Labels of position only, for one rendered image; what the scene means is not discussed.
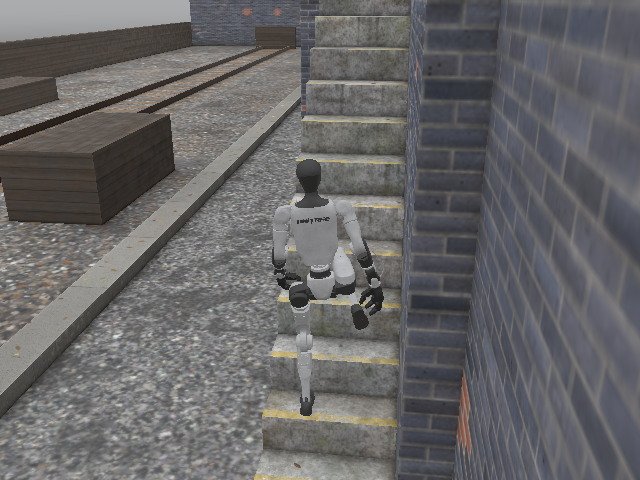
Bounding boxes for stairs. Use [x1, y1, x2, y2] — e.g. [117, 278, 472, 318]
[254, 0, 411, 480]

